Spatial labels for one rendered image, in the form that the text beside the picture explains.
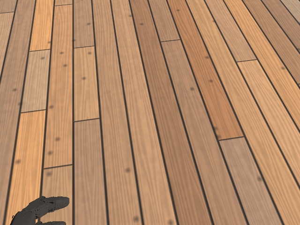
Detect left robot hand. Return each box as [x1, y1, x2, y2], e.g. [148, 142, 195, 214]
[10, 196, 69, 225]

